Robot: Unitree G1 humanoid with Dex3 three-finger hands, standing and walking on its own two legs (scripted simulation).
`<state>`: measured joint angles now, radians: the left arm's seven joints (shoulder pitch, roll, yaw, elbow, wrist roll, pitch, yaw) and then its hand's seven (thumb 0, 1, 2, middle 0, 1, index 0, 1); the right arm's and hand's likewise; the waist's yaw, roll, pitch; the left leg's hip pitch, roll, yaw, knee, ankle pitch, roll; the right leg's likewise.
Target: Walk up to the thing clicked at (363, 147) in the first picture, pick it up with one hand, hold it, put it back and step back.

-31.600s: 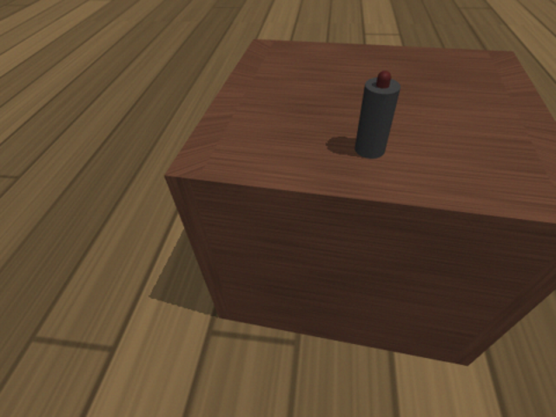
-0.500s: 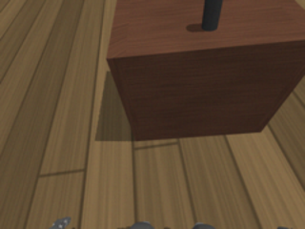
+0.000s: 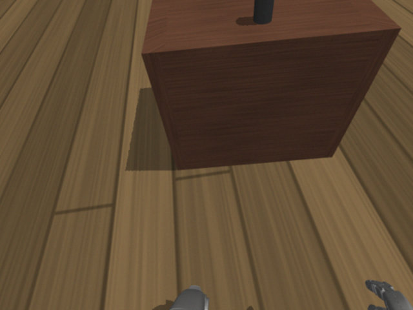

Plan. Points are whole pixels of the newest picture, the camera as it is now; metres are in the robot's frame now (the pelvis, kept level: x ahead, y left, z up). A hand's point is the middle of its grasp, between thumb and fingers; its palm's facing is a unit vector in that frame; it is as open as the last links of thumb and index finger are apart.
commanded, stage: step back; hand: right
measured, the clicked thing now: out of the picture +1.11 -0.14 +0.09
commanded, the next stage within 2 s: stand in 1.12 s
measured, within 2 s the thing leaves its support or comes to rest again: neither
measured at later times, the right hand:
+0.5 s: hand out of the picture +0.01 -0.25 -0.14, palm faces -0.10 +0.93 -0.34, open 7.3 cm
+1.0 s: hand out of the picture +0.10 -0.20 -0.13, palm faces -0.12 +0.93 -0.34, open 7.3 cm
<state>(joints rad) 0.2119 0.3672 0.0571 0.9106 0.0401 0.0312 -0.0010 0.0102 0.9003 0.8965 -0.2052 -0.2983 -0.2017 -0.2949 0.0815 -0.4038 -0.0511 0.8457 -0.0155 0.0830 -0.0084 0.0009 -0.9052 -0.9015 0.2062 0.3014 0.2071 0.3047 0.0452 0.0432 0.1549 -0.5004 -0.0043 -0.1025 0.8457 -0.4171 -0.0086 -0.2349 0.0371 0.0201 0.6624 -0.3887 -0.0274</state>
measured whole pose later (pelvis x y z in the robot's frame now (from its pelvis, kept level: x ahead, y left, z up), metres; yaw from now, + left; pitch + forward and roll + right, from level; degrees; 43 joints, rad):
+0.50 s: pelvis -0.07 +0.00 +0.01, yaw +5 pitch -4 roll +0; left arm 0.24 0.39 0.07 1.00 0.03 -0.01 -0.02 0.01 0.90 0.90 -0.20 -0.30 -0.20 -0.29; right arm 0.21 -0.36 -0.05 0.98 -0.04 0.02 0.03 0.00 -0.90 -0.90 0.21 0.30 0.21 0.31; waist 0.01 0.01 0.06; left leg -0.23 0.03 -0.03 0.62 -0.34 0.00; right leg -0.26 0.01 -0.02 0.60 -0.30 -0.02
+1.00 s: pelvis -0.03 +0.03 +0.01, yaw +5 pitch -2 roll -1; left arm 0.16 0.38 0.03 1.05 0.01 -0.02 0.00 0.01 0.90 0.90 -0.20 -0.30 -0.20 -0.29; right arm 0.10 -0.32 -0.02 1.04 -0.02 -0.01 0.01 0.00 -0.91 -0.90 0.21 0.30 0.21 0.30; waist 0.02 -0.01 0.06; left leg -0.25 0.03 0.01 0.56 -0.28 -0.01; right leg -0.18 -0.01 0.01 0.53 -0.32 0.02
